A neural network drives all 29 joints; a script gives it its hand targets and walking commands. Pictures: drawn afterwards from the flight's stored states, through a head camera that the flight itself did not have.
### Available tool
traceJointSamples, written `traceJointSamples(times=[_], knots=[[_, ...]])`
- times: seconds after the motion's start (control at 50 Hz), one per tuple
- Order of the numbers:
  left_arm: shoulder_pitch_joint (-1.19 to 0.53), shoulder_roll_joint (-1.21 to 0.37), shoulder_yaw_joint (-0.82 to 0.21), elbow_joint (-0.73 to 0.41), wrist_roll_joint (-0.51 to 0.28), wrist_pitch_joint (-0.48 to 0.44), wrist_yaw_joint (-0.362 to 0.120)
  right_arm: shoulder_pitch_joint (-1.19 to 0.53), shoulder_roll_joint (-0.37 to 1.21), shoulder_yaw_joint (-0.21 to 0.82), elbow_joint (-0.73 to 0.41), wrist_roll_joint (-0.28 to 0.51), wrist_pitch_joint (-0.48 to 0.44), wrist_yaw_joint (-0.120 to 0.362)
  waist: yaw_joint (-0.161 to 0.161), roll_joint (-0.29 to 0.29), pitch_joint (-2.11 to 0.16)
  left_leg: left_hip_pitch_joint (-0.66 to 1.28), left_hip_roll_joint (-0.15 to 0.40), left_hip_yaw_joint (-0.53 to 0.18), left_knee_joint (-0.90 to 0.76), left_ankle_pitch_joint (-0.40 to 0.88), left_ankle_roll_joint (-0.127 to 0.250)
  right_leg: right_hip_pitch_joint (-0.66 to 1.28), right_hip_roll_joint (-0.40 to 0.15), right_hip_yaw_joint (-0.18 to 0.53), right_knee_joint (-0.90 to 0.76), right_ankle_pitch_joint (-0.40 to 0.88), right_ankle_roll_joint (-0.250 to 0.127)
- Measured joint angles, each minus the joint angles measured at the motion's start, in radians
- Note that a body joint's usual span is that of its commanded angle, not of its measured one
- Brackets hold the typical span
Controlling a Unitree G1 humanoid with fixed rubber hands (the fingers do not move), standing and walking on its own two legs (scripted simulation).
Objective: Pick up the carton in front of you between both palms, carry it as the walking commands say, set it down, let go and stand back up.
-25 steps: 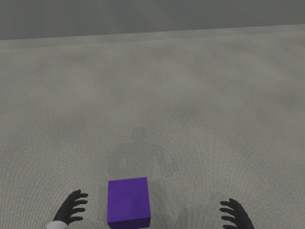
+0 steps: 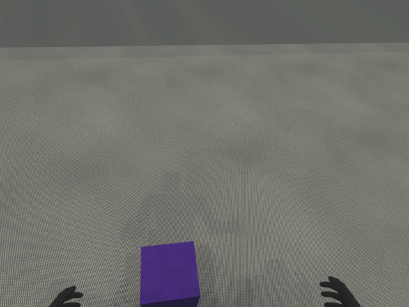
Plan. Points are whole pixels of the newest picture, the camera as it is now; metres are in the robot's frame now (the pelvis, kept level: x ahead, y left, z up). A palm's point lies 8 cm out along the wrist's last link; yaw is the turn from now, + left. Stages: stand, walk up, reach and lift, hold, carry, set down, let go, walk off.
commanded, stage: stand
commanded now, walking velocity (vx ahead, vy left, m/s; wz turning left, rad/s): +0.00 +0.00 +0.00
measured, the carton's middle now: (169, 279) +0.35 +0.10 -0.64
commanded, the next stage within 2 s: none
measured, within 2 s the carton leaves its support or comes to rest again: neither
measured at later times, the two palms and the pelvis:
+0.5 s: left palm out of the picture +0.09 +0.31 -0.10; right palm out of the picture +0.11 -0.29 -0.08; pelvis -0.01 +0.01 +0.00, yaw -1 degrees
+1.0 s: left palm out of the picture +0.06 +0.32 -0.10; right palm out of the picture +0.09 -0.30 -0.08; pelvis -0.02 +0.01 +0.01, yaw -1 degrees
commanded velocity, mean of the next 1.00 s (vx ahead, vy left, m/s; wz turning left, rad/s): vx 0.00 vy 0.00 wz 0.00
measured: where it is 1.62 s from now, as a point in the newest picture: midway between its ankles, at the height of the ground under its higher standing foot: outside the picture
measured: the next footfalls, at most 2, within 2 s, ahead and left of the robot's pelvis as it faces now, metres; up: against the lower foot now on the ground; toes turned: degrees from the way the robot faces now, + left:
none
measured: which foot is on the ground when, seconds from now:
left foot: down 0.00-1.00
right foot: down 0.00-1.00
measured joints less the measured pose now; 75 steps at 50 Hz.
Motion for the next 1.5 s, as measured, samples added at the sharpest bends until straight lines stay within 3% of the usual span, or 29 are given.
traceJointSamples(times=[0.86, 1.5], knots=[[-0.024, 0.038, -0.037, 0.210, -0.015, -0.021, 0.006, -0.035, -0.042, 0.021, 0.215, 0.018, -0.003, 0.006, -0.008, 0.018, 0.019, 0.078, -0.014, 0.021, -0.116, 0.079, 0.019, 0.063, -0.023, 0.020, -0.098, 0.074, 0.019], [-0.056, 0.053, -0.044, 0.293, -0.020, -0.027, 0.002, -0.053, -0.063, 0.027, 0.286, 0.025, -0.009, 0.013, -0.011, 0.028, 0.026, 0.097, -0.015, 0.018, -0.168, 0.118, 0.019, 0.079, -0.025, 0.017, -0.142, 0.109, 0.019]])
